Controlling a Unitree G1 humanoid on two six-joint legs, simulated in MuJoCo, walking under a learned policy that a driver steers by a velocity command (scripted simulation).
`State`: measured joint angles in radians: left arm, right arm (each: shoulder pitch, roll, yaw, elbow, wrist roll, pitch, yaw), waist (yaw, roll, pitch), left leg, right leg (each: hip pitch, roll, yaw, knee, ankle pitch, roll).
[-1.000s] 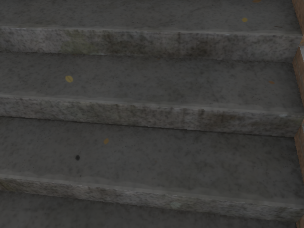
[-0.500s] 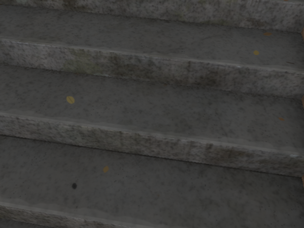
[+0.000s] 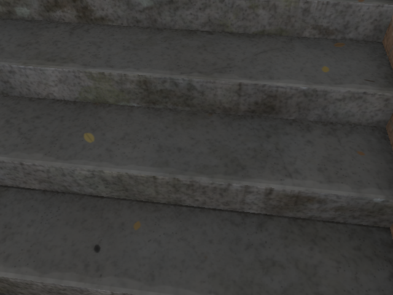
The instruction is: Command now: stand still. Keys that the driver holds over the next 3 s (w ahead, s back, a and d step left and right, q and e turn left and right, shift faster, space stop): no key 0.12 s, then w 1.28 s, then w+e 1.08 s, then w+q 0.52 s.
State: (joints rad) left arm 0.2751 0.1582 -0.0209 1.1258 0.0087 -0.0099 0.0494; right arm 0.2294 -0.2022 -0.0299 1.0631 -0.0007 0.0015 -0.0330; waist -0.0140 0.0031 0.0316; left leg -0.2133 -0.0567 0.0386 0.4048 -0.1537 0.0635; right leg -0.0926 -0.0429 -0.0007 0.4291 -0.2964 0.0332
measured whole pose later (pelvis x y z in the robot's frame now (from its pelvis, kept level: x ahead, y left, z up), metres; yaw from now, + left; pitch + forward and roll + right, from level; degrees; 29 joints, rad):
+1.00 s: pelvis +0.28 +0.00 -0.01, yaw +1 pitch -2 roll -1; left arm 0.41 0.15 0.03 1.15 0.01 -0.06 0.01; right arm 0.25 -0.18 -0.02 0.95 -0.04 -0.06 0.00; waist -0.01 0.05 0.01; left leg -0.64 -0.01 -0.02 1.73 -0.30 0.10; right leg -0.22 0.10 -0.12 0.49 -0.25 -0.13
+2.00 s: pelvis +0.84 -0.03 +0.24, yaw -16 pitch +3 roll -3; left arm 0.23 0.22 0.06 0.88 0.02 -0.02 0.02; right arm 0.29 -0.17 -0.03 0.77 -0.04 -0.12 0.00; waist -0.02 0.00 -0.07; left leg -0.64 0.03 -0.06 1.82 -0.10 0.07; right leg -0.56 0.18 -0.15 0.91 -0.40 -0.19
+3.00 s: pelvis +1.38 -0.31 +0.43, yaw -26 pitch +7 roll +3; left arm 0.07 0.11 0.00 0.65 0.00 -0.08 0.03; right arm 0.45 -0.25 -0.14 0.84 0.01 -0.03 -0.04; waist -0.07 0.05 -0.05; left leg -0.71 -0.09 -0.07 1.91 -0.53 0.01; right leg -0.30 -0.14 -0.06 0.67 -0.48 0.06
